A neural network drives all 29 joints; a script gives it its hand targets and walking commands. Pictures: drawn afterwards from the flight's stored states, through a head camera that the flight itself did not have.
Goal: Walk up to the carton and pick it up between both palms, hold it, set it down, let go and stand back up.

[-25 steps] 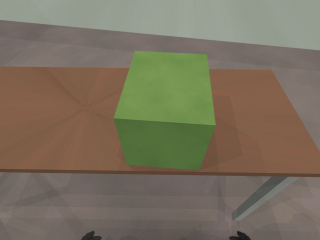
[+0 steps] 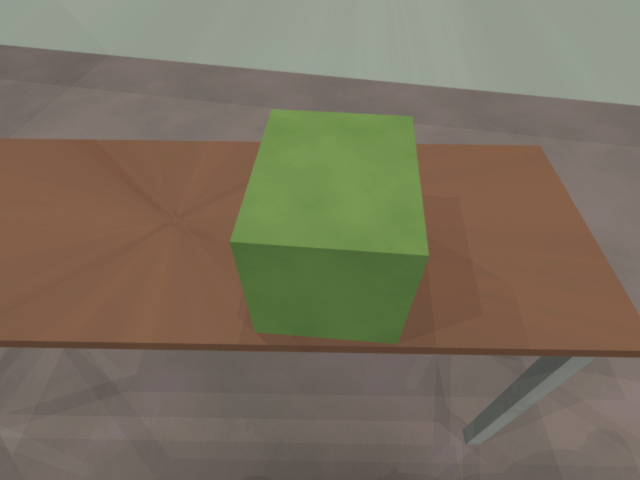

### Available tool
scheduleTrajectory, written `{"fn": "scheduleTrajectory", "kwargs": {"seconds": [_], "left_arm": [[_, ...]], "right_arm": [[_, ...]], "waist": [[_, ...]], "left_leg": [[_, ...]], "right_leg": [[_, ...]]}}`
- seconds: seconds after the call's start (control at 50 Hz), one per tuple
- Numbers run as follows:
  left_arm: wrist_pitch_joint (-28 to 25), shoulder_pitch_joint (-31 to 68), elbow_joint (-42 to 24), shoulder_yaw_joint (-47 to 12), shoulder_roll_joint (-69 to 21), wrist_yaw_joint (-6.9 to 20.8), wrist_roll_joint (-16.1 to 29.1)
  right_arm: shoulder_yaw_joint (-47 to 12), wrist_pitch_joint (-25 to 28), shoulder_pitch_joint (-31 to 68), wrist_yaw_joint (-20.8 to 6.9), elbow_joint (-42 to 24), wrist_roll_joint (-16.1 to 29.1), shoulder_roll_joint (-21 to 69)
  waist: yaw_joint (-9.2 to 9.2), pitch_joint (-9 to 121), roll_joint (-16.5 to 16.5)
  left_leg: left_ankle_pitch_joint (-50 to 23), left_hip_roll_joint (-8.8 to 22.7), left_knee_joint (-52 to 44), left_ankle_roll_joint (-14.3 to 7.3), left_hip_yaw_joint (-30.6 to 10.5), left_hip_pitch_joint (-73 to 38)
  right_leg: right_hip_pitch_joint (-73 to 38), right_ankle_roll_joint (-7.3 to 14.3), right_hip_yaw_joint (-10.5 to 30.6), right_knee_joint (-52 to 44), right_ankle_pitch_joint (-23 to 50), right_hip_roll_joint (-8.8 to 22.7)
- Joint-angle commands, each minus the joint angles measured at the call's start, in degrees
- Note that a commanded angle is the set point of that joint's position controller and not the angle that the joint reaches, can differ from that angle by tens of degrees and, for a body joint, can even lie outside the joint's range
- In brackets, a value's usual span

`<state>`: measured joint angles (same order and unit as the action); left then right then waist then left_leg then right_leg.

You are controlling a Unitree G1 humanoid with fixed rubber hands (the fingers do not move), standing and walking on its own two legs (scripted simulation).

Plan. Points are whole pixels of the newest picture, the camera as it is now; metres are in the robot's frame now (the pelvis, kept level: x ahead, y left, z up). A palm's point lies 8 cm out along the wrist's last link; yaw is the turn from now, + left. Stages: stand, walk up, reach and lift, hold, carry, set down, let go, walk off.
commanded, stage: stand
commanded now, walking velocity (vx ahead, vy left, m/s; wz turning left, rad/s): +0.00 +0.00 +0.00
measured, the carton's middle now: (333, 224) +0.45 +0.00 +0.05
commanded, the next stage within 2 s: walk up in 1.12 s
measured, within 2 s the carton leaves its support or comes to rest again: neither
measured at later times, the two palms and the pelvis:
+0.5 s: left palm out of the picture -0.01 +0.21 -0.14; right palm out of the picture -0.01 -0.21 -0.14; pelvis +0.00 +0.00 +0.01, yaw +0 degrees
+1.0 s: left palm out of the picture -0.04 +0.20 -0.14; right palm out of the picture -0.04 -0.20 -0.14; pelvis -0.01 +0.00 +0.01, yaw +0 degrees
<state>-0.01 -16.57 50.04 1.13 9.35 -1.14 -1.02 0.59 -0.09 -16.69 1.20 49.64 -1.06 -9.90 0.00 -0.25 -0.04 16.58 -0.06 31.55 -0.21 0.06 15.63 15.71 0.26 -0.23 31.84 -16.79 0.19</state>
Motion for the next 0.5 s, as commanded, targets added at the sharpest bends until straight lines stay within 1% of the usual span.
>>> {"fn": "scheduleTrajectory", "kwargs": {"seconds": [0.0, 0.26, 0.48], "left_arm": [[-1.1, -1.7, -1.5, 1.6, 5.6, -0.4, 0.1], [-1.0, -3.5, 7.3, 1.5, 3.7, -1.0, 0.2], [-0.8, -4.6, 12.4, 0.8, 2.0, -1.2, 0.3]], "right_arm": [[1.7, 1.2, -1.7, 0.4, -1.4, 0.1, -5.4], [1.6, 1.1, -3.1, 0.9, 7.6, 0.3, -3.5], [1.0, 0.8, -3.9, 1.1, 12.8, 0.3, -1.8]], "waist": [[0.00, 0.2, -0.1], [0.02, -2.1, -0.1], [0.04, -3.8, -0.1]], "left_leg": [[-7.3, 3.4, -5.8, -2.5, -4.1, -0.8], [-8.6, 3.9, -8.7, -2.2, -4.1, -3.2], [-7.7, 4.0, -10.0, -1.9, -4.0, -3.7]], "right_leg": [[-0.6, 2.4, 4.3, -6.4, 7.2, 3.3], [-2.9, 2.1, 4.2, -9.2, 8.6, 3.7], [-3.3, 1.7, 4.1, -10.5, 7.7, 3.8]]}}
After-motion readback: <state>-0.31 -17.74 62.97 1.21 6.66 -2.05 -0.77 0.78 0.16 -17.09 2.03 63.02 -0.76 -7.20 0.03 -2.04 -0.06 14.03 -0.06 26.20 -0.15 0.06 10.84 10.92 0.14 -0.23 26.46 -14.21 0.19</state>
